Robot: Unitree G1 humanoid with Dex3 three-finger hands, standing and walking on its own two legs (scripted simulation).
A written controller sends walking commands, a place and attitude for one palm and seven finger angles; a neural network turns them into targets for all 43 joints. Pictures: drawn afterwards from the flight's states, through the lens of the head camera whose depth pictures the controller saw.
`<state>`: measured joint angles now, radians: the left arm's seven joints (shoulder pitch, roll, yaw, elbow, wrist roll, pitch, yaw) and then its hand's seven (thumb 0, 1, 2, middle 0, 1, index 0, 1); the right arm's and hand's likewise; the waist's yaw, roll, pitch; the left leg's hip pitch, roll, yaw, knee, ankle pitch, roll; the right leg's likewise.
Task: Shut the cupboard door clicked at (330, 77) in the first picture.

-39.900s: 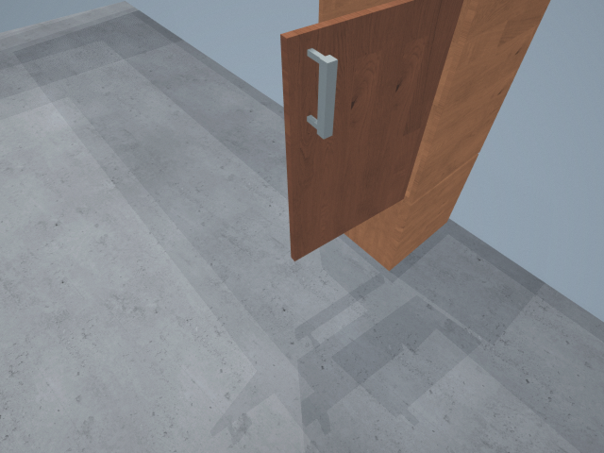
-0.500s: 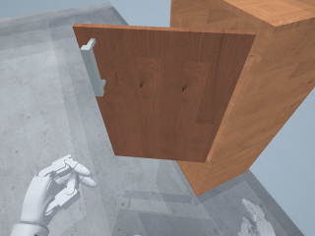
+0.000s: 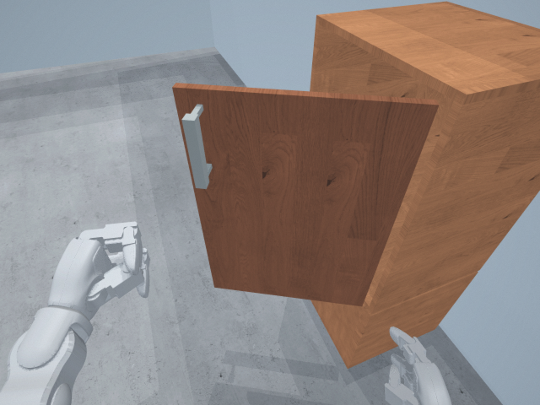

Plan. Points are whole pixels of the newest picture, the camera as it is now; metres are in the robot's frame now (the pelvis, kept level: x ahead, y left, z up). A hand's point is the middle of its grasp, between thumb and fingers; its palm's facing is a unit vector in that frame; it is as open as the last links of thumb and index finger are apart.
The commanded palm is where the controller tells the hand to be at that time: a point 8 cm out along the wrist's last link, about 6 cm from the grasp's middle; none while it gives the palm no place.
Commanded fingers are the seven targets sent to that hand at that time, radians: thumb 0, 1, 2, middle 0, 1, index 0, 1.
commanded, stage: raise the hand and make a fist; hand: left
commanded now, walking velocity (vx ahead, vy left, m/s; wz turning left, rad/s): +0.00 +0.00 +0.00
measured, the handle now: (200, 147) +0.48 +0.18 +0.16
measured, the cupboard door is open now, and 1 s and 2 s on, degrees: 60 60 60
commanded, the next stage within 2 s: bring the fist close to the handle in 0.46 s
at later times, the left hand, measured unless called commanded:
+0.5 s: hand (150, 271) +0.22 +0.18 +0.15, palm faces +0.04 -1.00 -0.07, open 3.1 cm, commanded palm +0.19 +0.22 +0.16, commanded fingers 0.00 0.90 0.90 -1.30 -1.50 -1.30 -1.50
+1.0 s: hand (176, 227) +0.29 +0.17 +0.16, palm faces +0.00 -1.00 -0.05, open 3.1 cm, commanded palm +0.27 +0.21 +0.16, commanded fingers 0.00 0.90 0.90 -1.30 -1.50 -1.30 -1.50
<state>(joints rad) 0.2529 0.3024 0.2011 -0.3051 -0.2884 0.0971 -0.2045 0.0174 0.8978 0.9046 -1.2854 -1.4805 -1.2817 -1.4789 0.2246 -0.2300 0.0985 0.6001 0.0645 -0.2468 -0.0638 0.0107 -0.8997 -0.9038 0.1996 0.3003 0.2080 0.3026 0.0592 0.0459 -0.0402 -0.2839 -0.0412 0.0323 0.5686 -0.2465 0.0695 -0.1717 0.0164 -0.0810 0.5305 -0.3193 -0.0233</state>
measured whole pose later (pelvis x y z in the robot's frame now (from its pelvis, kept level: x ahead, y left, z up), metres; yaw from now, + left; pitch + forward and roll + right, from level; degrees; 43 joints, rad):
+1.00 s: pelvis +0.01 -0.02 +0.00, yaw -1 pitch -3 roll +0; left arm -0.03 0.29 0.20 -0.07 -0.27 0.17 -0.20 0.02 0.90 0.90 -1.30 -1.50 -1.30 -1.50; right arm 0.20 -0.25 0.08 0.63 0.08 -0.21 -0.08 0.01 -0.90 -0.90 0.20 0.30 0.21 0.30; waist 0.03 0.04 -0.03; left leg -0.24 -0.03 0.04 0.53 -0.24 0.05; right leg -0.14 0.03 -0.07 0.51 -0.32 -0.04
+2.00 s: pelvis +0.02 -0.03 +0.00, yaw -2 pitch +0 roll +0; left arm -0.35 0.34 0.26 0.34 -0.23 0.11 -0.19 0.02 0.90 0.90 -1.30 -1.50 -1.30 -1.50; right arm 0.24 -0.27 0.05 0.63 0.08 -0.08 -0.07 0.01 -0.90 -0.90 0.20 0.30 0.21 0.30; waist -0.01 0.03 -0.03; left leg -0.27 -0.02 0.05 0.51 -0.24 0.04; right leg -0.18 0.04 -0.05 0.49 -0.32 -0.06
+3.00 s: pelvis +0.00 +0.00 -0.01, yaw +0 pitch +7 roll -1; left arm -0.95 0.46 0.18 1.11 -0.22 -0.15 -0.38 0.03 1.04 1.04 -1.30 -1.50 -1.30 -1.50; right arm 0.34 -0.31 0.04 0.74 0.05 -0.15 -0.06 0.01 -0.90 -0.90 0.20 0.30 0.21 0.30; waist -0.09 0.02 -0.03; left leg -0.48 -0.05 0.03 0.61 -0.25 0.07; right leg -0.38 0.01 -0.08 0.60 -0.34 -0.02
